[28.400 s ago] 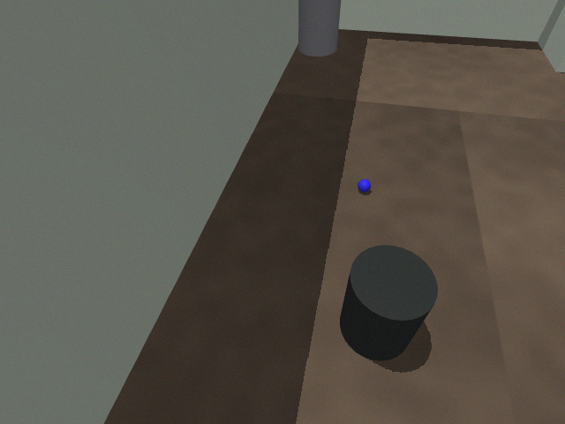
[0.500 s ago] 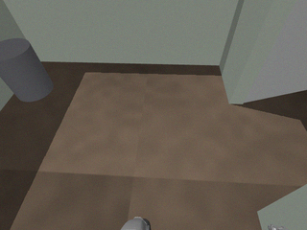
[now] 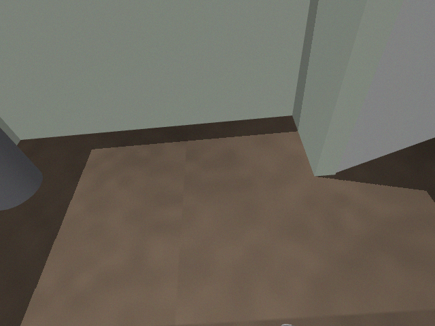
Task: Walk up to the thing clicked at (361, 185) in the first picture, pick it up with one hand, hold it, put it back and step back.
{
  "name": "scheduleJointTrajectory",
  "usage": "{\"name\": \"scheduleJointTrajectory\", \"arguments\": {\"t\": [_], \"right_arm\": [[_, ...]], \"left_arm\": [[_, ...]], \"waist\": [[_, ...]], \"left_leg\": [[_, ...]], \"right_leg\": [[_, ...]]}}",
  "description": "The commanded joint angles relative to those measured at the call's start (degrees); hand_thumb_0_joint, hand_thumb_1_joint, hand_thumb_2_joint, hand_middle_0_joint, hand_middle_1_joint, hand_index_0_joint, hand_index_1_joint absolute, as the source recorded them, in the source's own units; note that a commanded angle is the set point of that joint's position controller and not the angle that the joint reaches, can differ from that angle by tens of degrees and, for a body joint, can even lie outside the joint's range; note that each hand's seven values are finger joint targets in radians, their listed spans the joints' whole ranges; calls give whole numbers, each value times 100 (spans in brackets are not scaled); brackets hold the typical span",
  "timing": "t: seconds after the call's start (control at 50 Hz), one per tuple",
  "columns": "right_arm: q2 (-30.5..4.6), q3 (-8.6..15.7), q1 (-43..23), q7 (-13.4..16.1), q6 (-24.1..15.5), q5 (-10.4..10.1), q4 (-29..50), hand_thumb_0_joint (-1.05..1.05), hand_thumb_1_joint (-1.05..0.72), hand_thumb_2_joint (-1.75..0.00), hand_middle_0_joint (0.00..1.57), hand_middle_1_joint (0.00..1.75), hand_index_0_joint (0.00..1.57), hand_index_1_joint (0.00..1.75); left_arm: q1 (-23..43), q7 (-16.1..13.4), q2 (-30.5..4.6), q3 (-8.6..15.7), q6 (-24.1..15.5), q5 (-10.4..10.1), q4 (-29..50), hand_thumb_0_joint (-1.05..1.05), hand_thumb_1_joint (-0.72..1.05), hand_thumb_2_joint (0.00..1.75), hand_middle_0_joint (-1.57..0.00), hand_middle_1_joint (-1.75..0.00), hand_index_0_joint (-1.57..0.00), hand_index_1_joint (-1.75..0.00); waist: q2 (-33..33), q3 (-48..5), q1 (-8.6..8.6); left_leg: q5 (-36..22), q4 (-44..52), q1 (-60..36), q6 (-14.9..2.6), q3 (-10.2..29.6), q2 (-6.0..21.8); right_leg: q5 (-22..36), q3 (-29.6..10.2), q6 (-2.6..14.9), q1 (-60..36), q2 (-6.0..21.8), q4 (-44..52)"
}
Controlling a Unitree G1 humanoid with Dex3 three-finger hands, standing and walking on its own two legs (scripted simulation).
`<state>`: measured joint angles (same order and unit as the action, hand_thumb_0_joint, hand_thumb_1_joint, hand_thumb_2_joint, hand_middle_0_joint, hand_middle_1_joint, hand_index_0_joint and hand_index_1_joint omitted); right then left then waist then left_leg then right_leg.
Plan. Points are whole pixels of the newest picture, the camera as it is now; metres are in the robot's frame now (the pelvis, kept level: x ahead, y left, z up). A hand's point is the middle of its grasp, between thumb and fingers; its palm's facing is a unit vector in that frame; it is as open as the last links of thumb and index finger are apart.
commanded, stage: walk up
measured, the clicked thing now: out of the picture -0.62 +0.80 -0.72
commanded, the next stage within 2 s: none
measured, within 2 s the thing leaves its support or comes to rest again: neither
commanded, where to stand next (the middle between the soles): +0.66 +0.06 m, yaw -1 degrees
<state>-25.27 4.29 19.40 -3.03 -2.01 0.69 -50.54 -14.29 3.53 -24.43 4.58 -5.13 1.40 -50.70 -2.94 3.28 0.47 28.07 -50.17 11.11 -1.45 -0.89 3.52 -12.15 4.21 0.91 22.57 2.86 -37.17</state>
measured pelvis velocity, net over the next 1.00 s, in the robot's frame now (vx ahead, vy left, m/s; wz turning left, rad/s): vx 0.40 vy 0.00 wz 0.00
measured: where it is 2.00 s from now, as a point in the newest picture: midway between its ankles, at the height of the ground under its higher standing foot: (228, 245)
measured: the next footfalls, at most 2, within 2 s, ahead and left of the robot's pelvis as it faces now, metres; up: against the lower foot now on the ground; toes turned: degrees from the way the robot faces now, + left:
left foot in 0.38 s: +0.32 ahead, +0.15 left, +0.00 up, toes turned +6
right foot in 0.82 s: +0.49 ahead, -0.11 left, +0.00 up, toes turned -4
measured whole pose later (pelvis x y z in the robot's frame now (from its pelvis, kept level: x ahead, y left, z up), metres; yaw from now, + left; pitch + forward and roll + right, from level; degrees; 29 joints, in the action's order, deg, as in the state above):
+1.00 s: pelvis +0.40 +0.00 +0.02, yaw +0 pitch -3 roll +1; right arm -24.5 2.9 17.5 -2.8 -1.1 0.3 -49.8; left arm -16.0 1.9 -21.6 2.0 -5.3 0.2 -48.5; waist -4.2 5.0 -0.7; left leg 21.7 -60.0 24.6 -1.5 0.5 2.6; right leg -12.0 4.0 1.8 15.8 1.9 -30.4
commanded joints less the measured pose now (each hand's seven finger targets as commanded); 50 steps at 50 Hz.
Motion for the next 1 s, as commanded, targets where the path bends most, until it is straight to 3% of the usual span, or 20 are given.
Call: {"name": "scheduleJointTrajectory", "arguments": {"t": [0.0, 0.04, 0.08, 0.26, 0.32, 0.34, 0.36, 0.38, 0.4, 0.44, 0.52, 0.58, 0.7, 0.78, 0.8, 0.82, 0.84, 0.88, 0.92, 0.98], "right_arm": [[-1107, 197, -403, 93, -239, -147, 574, 0, -90, -90, 20, 30, 20, 30], [-999, 168, 2, 45, -194, -124, 355, 0, -90, -90, 20, 30, 20, 30], [-934, 182, 28, -34, -151, -44, 296, 0, -90, -90, 20, 30, 20, 30], [-722, 247, -1039, -210, -193, 49, 659, 0, -90, -90, 20, 30, 20, 30], [-842, 326, -343, -176, -226, 48, 469, 0, -90, -90, 20, 30, 20, 30], [-1097, 434, 389, -107, -266, 85, 254, 0, -90, -90, 20, 30, 20, 30], [-1566, 592, 1011, -23, -303, 182, 171, 0, -90, -90, 20, 30, 20, 30], [-1889, 638, 896, 22, -322, 58, 367, 0, -90, -90, 20, 30, 20, 30], [-1841, 657, 573, 31, -295, -121, 439, 0, -90, -90, 20, 30, 20, 30], [-1360, 427, -121, 96, -296, -126, 618, 0, -90, -90, 20, 30, 20, 30], [-1154, 308, -236, 98, -379, -58, 668, 0, -90, -90, 20, 30, 20, 30], [-1238, 318, -145, 96, -400, -41, 702, 0, -90, -90, 20, 30, 20, 30], [-1274, 310, -239, 58, -338, -33, 812, 0, -90, -90, 20, 30, 20, 30], [-966, 173, -192, 72, -249, -68, 897, 0, -90, -90, 20, 30, 20, 30], [-589, 42, 128, 81, -266, -87, 941, 0, -90, -90, 20, 30, 20, 30], [-651, 36, 185, 80, -223, -95, 967, 0, -90, -90, 20, 30, 20, 30], [-1159, 171, -66, 152, -145, -37, 792, 0, -90, -90, 20, 30, 20, 30], [-1063, 158, -16, 154, -121, -131, 588, 0, -90, -90, 20, 30, 20, 30], [-968, 159, 203, 94, -68, -82, 400, 0, -90, -90, 20, 30, 20, 30], [-888, 210, 175, -32, -8, 9, 373, 0, -90, -90, 20, 30, 20, 30]], "left_arm": [[-703, -193, -1732, 423, -126, -171, 303, 0, 90, 90, -20, -30, -20, -30], [-393, -205, -1442, 318, -127, -163, 356, 0, 90, 90, -20, -30, -20, -30], [-394, -191, -1380, 278, -160, -127, 458, 0, 90, 90, -20, -30, -20, -30], [-673, -186, -1526, 294, -154, -112, 566, 0, 90, 90, -20, -30, -20, -30], [-376, -213, -1573, 266, -106, -100, 643, 0, 90, 90, -20, -30, -20, -30], [-439, -230, -1343, 162, -90, -81, 665, 0, 90, 90, -20, -30, -20, -30], [-777, -239, -892, 3, -59, -149, 707, 0, 90, 90, -20, -30, -20, -30], [-940, -260, -909, 41, -22, -229, 680, 0, 90, 90, -20, -30, -20, -30], [-700, -324, -1373, 102, 6, -153, 572, 0, 90, 90, -20, -30, -20, -30], [-956, -275, -1290, 67, 14, -217, 346, 0, 90, 90, -20, -30, -20, -30], [-1015, -136, -1084, 86, 84, -148, 175, 0, 90, 90, -20, -30, -20, -30], [-591, -54, -1007, 85, 100, -105, 331, 0, 90, 90, -20, -30, -20, -30], [-63, 15, -960, 135, 51, -79, 376, 0, 90, 90, -20, -30, -20, -30], [-948, -116, -1151, 267, -87, -50, 84, 0, 90, 90, -20, -30, -20, -30], [-1495, -202, -1540, 412, -145, -27, 21, 0, 90, 90, -20, -30, -20, -30], [-1466, -238, -2094, 494, -167, -74, 156, 0, 90, 90, -20, -30, -20, -30], [-1188, -236, -2009, 450, -127, -154, 243, 0, 90, 90, -20, -30, -20, -30], [-822, -278, -1619, 344, -122, -222, 365, 0, 90, 90, -20, -30, -20, -30], [-509, -284, -1416, 254, -117, -182, 433, 0, 90, 90, -20, -30, -20, -30], [-473, -258, -1397, 252, -137, -112, 562, 0, 90, 90, -20, -30, -20, -30]], "waist": [[769, -131, -479], [1203, -79, -166], [1171, -28, -159], [909, 68, -374], [654, -171, 149], [31, -603, 486], [-1312, -1013, 704], [-1533, -928, 573], [-669, -743, 492], [-292, -252, 80], [-610, -41, -40], [-673, 131, 47], [-428, 167, 81], [478, -532, -454], [1657, -973, -657], [2020, -845, -592], [1187, -600, -549], [796, -288, -398], [1024, -15, -146], [1178, 98, -137]], "left_leg": [[-507, -1968, 2773, -110, 774, -74], [-848, -1197, 2275, -52, 682, 76], [-1013, -654, 2027, 85, 440, 39], [-1993, 1535, 1306, 18, -229, 58], [-1928, 1808, -22, -133, -340, -74], [-1605, 1879, -1040, -316, -168, -157], [-624, 2561, -1839, -657, 1285, 819], [39, 3578, -2086, -1088, 3830, 1966], [32, 3579, -1488, -1404, 3785, 2111], [-907, 3456, -730, -1072, 2092, 1582], [-2228, 3496, -51, -1016, 780, 1134], [-1889, 3641, -137, -1233, 688, 1200], [-1426, 3396, 167, -1047, 424, 1015], [-2441, 1306, 588, -629, -68, 625], [-1704, -336, 1175, -365, -407, 149], [129, -1232, 2587, -115, -328, -566], [272, -1733, 2623, -96, 239, -161], [-349, -1712, 2602, -97, 594, -1], [-723, -1138, 2043, -22, 486, 150], [-1068, -387, 1827, 113, 173, 160]], "right_leg": [[-944, -2932, 1337, -2105, 1847, 2319], [-415, -1810, 1021, -1605, 1350, 2307], [186, -1258, 1120, -1353, 1203, 2320], [517, -589, 992, -1342, 1202, 1976], [892, -440, 840, -791, 1142, 1102], [1367, -206, 676, -451, 822, -256], [501, 155, 376, 450, 248, -2147], [-1786, -218, 214, 1625, -638, -2948], [-1752, -852, 281, 1544, -211, -3424], [-996, -1060, 215, 1235, 99, -3104], [-586, -720, 6, 638, 272, -2086], [-477, -467, -94, 854, 382, -1237], [197, -137, -2, 156, 187, 87], [259, -6, 177, -1980, -200, 950], [-513, -1408, 406, -2731, 774, 1552], [-1284, -4021, 1108, -3111, 2134, 2367], [-1367, -4208, 1551, -2596, 2363, 2225], [-198, -2801, 1350, -2207, 1793, 2048], [-185, -1808, 1078, -1262, 1337, 2203], [-478, -1259, 1119, -862, 1133, 2365]]}}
